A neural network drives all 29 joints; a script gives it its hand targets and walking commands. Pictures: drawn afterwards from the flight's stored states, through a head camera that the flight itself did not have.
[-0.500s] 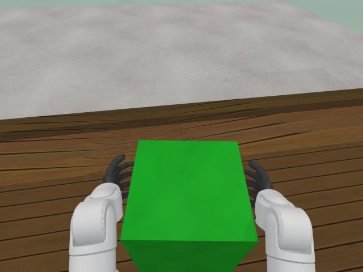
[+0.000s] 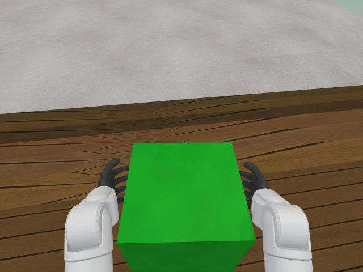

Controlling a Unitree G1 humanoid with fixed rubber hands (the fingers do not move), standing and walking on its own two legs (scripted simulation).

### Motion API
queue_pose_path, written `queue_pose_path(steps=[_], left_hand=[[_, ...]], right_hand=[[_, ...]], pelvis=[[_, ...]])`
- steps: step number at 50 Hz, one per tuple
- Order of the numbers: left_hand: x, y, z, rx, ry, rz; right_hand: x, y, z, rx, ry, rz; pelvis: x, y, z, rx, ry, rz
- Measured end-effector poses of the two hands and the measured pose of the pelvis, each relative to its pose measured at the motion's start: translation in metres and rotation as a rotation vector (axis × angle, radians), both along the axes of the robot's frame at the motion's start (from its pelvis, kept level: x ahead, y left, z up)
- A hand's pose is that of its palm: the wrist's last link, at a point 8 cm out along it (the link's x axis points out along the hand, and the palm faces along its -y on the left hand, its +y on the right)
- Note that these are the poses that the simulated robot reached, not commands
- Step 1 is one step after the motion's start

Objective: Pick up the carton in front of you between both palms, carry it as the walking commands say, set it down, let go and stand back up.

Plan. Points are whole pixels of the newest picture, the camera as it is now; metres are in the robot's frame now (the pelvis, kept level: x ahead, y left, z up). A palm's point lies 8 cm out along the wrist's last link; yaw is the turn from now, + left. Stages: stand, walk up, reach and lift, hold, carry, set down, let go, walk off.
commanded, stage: carry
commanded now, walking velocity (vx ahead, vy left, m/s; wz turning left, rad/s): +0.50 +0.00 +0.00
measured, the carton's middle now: (183, 213) +0.27 +0.01 +0.00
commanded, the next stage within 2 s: none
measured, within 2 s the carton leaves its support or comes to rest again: neither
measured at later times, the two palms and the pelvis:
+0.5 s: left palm (139, 79) +0.63 +0.14 +0.11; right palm (236, 80) +0.66 -0.16 +0.10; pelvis +0.33 -0.04 +0.00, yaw +3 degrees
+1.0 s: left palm (149, 34) +1.02 +0.15 +0.08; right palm (219, 40) +1.00 -0.15 +0.08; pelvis +0.64 +0.01 +0.00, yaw +1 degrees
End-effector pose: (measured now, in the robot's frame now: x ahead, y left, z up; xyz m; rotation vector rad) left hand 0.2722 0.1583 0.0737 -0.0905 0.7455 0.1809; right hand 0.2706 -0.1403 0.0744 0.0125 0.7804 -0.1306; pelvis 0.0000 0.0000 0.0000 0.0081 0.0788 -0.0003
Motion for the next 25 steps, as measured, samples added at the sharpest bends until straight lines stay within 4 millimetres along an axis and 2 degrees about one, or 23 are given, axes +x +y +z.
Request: queue_pose_path(steps=[5, 10, 15, 20, 25], left_hand=[[0.062, -0.004, 0.006, 0.004, 0.022, -0.051], [0.126, -0.005, 0.02, 0.013, -0.028, -0.054], [0.201, -0.01, 0.032, 0.024, -0.106, -0.016], [0.292, -0.02, 0.037, 0.069, -0.168, 0.01], [0.362, -0.018, 0.032, 0.096, -0.05, 0.031]], right_hand=[[0.048, -0.004, 0.006, -0.003, 0.023, -0.045], [0.114, -0.005, 0.02, -0.001, -0.027, -0.043], [0.199, -0.01, 0.029, 0.019, -0.105, -0.014], [0.302, -0.02, 0.024, 0.029, -0.17, 0.043], [0.387, -0.017, 0.023, 0.006, -0.056, 0.105]], pelvis=[[0.056, 0.008, 0.018, -0.023, 0.013, 0.0], [0.123, 0.005, 0.023, -0.034, 0.013, 0.011], [0.199, -0.007, 0.011, -0.019, -0.004, 0.021], [0.275, -0.024, -0.016, -0.02, -0.032, 0.045], [0.325, -0.036, -0.004, -0.009, -0.02, 0.051]])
